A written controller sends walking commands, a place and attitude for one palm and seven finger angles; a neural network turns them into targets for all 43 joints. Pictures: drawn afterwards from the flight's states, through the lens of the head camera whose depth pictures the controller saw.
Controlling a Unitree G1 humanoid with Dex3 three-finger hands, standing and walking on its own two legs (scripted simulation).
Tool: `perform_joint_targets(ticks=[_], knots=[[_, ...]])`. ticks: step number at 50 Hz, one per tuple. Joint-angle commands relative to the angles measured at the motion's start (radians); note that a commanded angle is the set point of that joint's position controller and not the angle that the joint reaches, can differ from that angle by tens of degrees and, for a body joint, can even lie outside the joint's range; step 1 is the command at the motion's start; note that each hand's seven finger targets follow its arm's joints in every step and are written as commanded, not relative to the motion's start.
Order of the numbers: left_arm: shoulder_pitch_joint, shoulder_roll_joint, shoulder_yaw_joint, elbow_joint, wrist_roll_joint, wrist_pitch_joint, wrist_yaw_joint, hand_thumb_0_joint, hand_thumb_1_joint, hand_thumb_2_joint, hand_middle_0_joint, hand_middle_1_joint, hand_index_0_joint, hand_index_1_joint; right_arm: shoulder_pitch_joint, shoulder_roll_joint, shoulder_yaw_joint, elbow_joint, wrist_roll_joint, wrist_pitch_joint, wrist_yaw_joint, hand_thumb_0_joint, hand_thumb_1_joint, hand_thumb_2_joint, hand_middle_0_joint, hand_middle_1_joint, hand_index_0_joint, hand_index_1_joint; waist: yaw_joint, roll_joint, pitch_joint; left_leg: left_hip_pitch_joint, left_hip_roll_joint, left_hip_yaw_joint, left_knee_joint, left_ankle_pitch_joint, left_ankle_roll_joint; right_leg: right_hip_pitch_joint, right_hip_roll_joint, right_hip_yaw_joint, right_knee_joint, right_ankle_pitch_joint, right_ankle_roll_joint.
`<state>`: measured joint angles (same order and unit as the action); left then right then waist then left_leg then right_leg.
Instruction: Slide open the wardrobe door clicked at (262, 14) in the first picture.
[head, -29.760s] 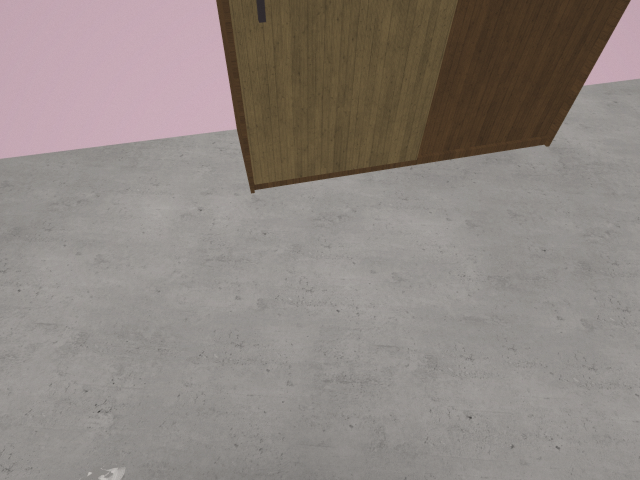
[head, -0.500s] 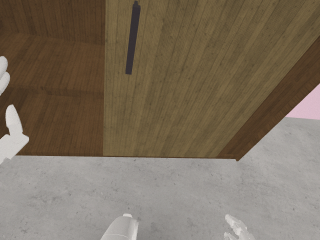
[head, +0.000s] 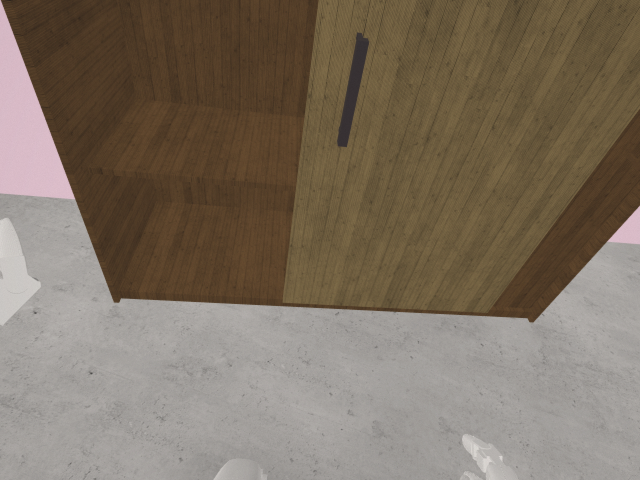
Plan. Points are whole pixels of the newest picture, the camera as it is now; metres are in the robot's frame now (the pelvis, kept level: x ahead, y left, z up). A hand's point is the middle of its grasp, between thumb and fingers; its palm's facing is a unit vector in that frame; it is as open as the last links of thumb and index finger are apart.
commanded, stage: stop stepping back and stand still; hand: left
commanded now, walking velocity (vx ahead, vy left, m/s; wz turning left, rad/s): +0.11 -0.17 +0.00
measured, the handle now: (350, 92) +0.87 +0.07 +0.13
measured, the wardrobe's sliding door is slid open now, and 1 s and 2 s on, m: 0.59 0.59 0.59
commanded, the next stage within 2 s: let the arm hang, fingers relaxed in 0.40 s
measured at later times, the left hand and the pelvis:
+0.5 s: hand out of the picture +0.16 +0.32 +0.18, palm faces +0.55 -0.72 -0.42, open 7.4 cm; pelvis -0.03 +0.04 +0.00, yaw +2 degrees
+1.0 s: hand out of the picture +0.05 +0.24 -0.16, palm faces +0.05 -0.98 -0.20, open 7.1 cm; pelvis +0.00 +0.05 +0.01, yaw +4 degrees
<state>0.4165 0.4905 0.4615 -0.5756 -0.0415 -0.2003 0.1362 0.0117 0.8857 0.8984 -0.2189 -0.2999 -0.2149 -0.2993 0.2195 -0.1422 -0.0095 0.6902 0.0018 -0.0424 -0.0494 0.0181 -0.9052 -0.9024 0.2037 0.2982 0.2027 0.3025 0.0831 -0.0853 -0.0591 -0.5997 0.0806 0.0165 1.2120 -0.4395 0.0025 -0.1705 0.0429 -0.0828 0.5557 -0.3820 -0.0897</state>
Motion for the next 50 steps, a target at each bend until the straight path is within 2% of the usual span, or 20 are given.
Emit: perform_joint_targets(ticks=[1, 3, 4, 5, 7, 9, 13, 16, 17, 18, 20, 24, 25, 26, 29, 34, 36, 40, 46, 50], knots=[[-0.241, 0.033, -0.057, -0.031, -0.001, -0.016, 0.033, 0.0, 0.9, 0.9, -0.2, -0.3, -0.2, -0.3, -0.122, -0.147, -0.024, -0.188, -0.006, -0.08, -0.044, 0.0, -0.9, -0.9, 0.2, 0.3, 0.2, 0.3, -0.086, 0.083, 0.101, 0.274, -0.011, 0.106, -0.509, -0.022, 0.027, -0.168, -0.244, 0.223, -0.232, -0.263, -0.101], [-0.237, 0.042, -0.069, -0.143, -0.012, -0.029, 0.03, 0.0, 0.9, 0.9, -0.2, -0.3, -0.2, -0.3, -0.066, -0.186, -0.034, -0.213, -0.001, -0.111, -0.051, 0.0, -0.9, -0.9, 0.2, 0.3, 0.2, 0.3, -0.114, 0.248, 0.033, 0.593, 0.066, -0.034, -0.826, 0.033, 0.054, -0.319, -0.087, 0.035, 0.182, -0.123, 0.014], [-0.273, 0.084, -0.033, -0.229, -0.019, -0.05, 0.032, 0.0, 0.9, 0.9, -0.2, -0.3, -0.2, -0.3, -0.074, -0.213, -0.047, -0.24, -0.002, -0.118, -0.042, 0.0, -0.9, -0.9, 0.2, 0.3, 0.2, 0.3, -0.106, 0.441, 0.053, 0.68, 0.317, -0.492, -0.97, 0.055, 0.122, -0.546, 0.016, -0.022, 0.414, -0.212, 0.088], [-0.315, 0.152, 0.027, -0.273, -0.01, -0.081, 0.021, 0.0, 0.9, 0.9, -0.2, -0.3, -0.2, -0.3, -0.111, -0.204, -0.055, -0.248, -0.006, -0.124, -0.032, 0.0, -0.9, -0.9, 0.2, 0.3, 0.2, 0.3, -0.092, 0.3, 0.092, 0.5, 0.403, -0.609, -1.077, -0.023, 0.194, -0.491, -0.004, 0.096, 0.567, -0.131, 0.097], [-0.181, 0.212, 0.116, -0.269, -0.017, -0.071, -0.006, 0.0, 0.9, 0.9, -0.2, -0.3, -0.2, -0.3, -0.123, -0.194, -0.062, -0.244, -0.01, -0.12, 0.002, 0.0, -0.9, -0.9, 0.2, 0.3, 0.2, 0.3, -0.091, 0.32, 0.103, 0.335, 0.359, -0.548, -1.111, -0.31, 0.198, -0.454, -0.063, 0.133, 0.65, -0.067, 0.101], [-0.059, 0.119, 0.076, -0.295, 0.006, -0.072, -0.006, 0.0, 0.9, 0.9, -0.2, -0.3, -0.2, -0.3, -0.127, -0.181, -0.059, -0.249, -0.009, -0.116, 0.022, 0.0, -0.9, -0.9, 0.2, 0.3, 0.2, 0.3, -0.072, 0.402, 0.092, 0.227, 0.288, -0.261, -1.048, -0.253, 0.167, -0.324, -0.094, 0.086, 0.544, 0.036, 0.089], [0.064, 0.112, 0.102, -0.214, 0.007, -0.064, 0.015, 0.0, 0.9, 0.9, -0.2, -0.3, -0.2, -0.3, -0.091, -0.183, -0.056, -0.267, -0.007, -0.102, 0.014, 0.0, -0.9, -0.9, 0.2, 0.3, 0.2, 0.3, -0.064, 0.432, 0.021, 0.068, 0.192, -0.016, -0.971, -0.29, 0.091, 0.06, -0.006, -0.098, 0.178, 0.004, 0.082], [0.061, 0.139, 0.128, -0.11, 0.012, -0.03, 0.036, 0.0, 0.9, 0.9, -0.2, -0.3, -0.2, -0.3, -0.083, -0.156, -0.051, -0.245, -0.002, -0.081, -0.002, 0.0, -0.9, -0.9, 0.2, 0.3, 0.2, 0.3, -0.043, 0.124, -0.001, -0.018, 0.072, 0.093, -0.498, -0.236, 0.046, 0.185, -0.05, 0.043, -0.116, -0.153, 0.022], [0.087, 0.146, 0.132, -0.074, 0.009, -0.015, 0.043, 0.0, 0.9, 0.9, -0.2, -0.3, -0.2, -0.3, -0.074, -0.138, -0.05, -0.248, 0.009, -0.081, -0.003, 0.0, -0.9, -0.9, 0.2, 0.3, 0.2, 0.3, -0.056, -0.161, 0.004, -0.126, -0.028, 0.103, -0.2, -0.133, 0.023, 0.161, -0.258, 0.475, -0.274, -0.244, -0.093], [-0.017, 0.183, 0.136, -0.14, 0.001, -0.027, 0.05, 0.0, 0.9, 0.9, -0.2, -0.3, -0.2, -0.3, -0.118, -0.167, -0.045, -0.25, 0.008, -0.1, -0.01, 0.0, -0.9, -0.9, 0.2, 0.3, 0.2, 0.3, -0.068, -0.153, 0.05, -0.166, -0.034, 0.019, -0.019, -0.095, 0.014, 0.064, -0.393, 0.675, -0.334, -0.062, -0.167], [-0.016, 0.141, 0.129, -0.054, 0.005, -0.044, 0.052, 0.0, 0.9, 0.9, -0.2, -0.3, -0.2, -0.3, -0.059, -0.142, -0.031, -0.166, -0.009, -0.115, -0.006, 0.0, -0.9, -0.9, 0.2, 0.3, 0.2, 0.3, -0.089, -0.061, 0.021, -0.008, 0.006, -0.023, -0.084, -0.071, 0.017, -0.1, -0.351, 0.548, -0.319, -0.32, -0.128], [-0.104, 0.092, 0.048, -0.111, 0.014, -0.054, 0.053, 0.0, 0.9, 0.9, -0.2, -0.3, -0.2, -0.3, -0.103, -0.155, -0.028, -0.146, -0.004, -0.111, -0.028, 0.0, -0.9, -0.9, 0.2, 0.3, 0.2, 0.3, -0.11, -0.003, 0.029, 0.376, -0.044, 0.096, -0.579, 0.096, 0.024, -0.237, -0.232, 0.206, -0.146, -0.137, -0.033], [-0.045, -0.217, -0.342, 0.658, 0.103, 0.138, -0.084, 0.0, 0.9, 0.9, -0.2, -0.3, -0.2, -0.3, 0.037, -0.264, -0.068, 0.056, -0.025, -0.11, 0.083, 0.0, -0.9, -0.9, 0.2, 0.3, 0.2, 0.3, -0.202, 0.186, 0.066, 0.383, 0.06, -0.029, -0.591, 0.417, 0.037, -0.385, -0.247, 0.002, 0.199, 0.234, 0.074], [0.049, -0.219, -0.339, 0.677, 0.083, 0.211, -0.115, 0.0, 0.9, 0.9, -0.2, -0.3, -0.2, -0.3, 0.048, -0.307, -0.078, -0.002, -0.026, -0.04, 0.074, 0.0, -0.9, -0.9, 0.2, 0.3, 0.2, 0.3, -0.143, 0.402, 0.027, 0.324, 0.222, -0.305, -0.73, 0.54, 0.129, -0.439, -0.076, 0.014, 0.419, -0.079, 0.156], [-0.143, -0.214, -0.367, 0.726, 0.08, 0.22, -0.135, 0.0, 0.9, 0.9, -0.2, -0.3, -0.2, -0.3, 0.011, -0.323, -0.069, -0.078, -0.066, -0.019, 0.042, 0.0, -0.9, -0.9, 0.2, 0.3, 0.2, 0.3, -0.153, 0.154, 0.026, 0.21, 0.316, -0.482, -0.817, 0.491, 0.269, -0.467, -0.088, 0.121, 0.694, -0.225, 0.159], [-0.069, -0.143, -0.394, 1.154, 0.064, 0.205, -0.142, 0.0, 0.9, 0.9, -0.2, -0.3, -0.2, -0.3, -0.081, -0.259, -0.03, 0.006, -0.048, 0.029, 0.039, 0.0, -0.9, -0.9, 0.2, 0.3, 0.2, 0.3, -0.032, 0.126, -0.071, 0.159, 0.076, -0.096, -0.632, 0.381, 0.09, 0.024, -0.073, 0.088, 0.013, 0.127, 0.156], [-0.097, -0.027, -0.403, 1.246, 0.071, 0.182, -0.135, 0.0, 0.9, 0.9, -0.2, -0.3, -0.2, -0.3, -0.039, -0.169, -0.017, 0.019, -0.023, 0.042, 0.047, 0.0, -0.9, -0.9, 0.2, 0.3, 0.2, 0.3, -0.074, -0.075, -0.041, 0.09, -0.092, 0.024, -0.425, -0.081, -0.002, -0.034, -0.38, 0.527, -0.249, 0.207, 0.0], [-0.23, -0.152, -0.396, 1.352, 0.076, 0.167, -0.116, 0.0, 0.9, 0.9, -0.2, -0.3, -0.2, -0.3, 0.023, -0.159, -0.033, 0.128, -0.029, 0.052, 0.034, 0.0, -0.9, -0.9, 0.2, 0.3, 0.2, 0.3, -0.126, -0.054, -0.016, 0.22, -0.044, -0.034, -0.43, 0.025, 0.008, -0.061, -0.298, 0.379, -0.183, 0.452, -0.055], [-0.235, -0.204, -0.43, 1.484, 0.049, 0.197, -0.108, 0.0, 0.9, 0.9, -0.2, -0.3, -0.2, -0.3, 0.029, -0.153, -0.013, 0.254, -0.028, 0.034, 0.02, 0.0, -0.9, -0.9, 0.2, 0.3, 0.2, 0.3, -0.089, 0.277, -0.017, 0.391, 0.061, -0.111, -0.83, 0.574, 0.057, 0.02, -0.115, 0.107, -0.077, 0.303, 0.118], [-0.215, -0.204, -0.439, 1.565, 0.049, 0.2, -0.112, 0.0, 0.9, 0.9, -0.2, -0.3, -0.2, -0.3, 0.044, -0.151, -0.013, 0.3, -0.022, 0.034, 0.015, 0.0, -0.9, -0.9, 0.2, 0.3, 0.2, 0.3, -0.082, 0.124, -0.014, 0.422, 0.046, -0.087, -0.855, 0.482, 0.05, 0.05, -0.129, 0.114, -0.141, 0.319, 0.112]])
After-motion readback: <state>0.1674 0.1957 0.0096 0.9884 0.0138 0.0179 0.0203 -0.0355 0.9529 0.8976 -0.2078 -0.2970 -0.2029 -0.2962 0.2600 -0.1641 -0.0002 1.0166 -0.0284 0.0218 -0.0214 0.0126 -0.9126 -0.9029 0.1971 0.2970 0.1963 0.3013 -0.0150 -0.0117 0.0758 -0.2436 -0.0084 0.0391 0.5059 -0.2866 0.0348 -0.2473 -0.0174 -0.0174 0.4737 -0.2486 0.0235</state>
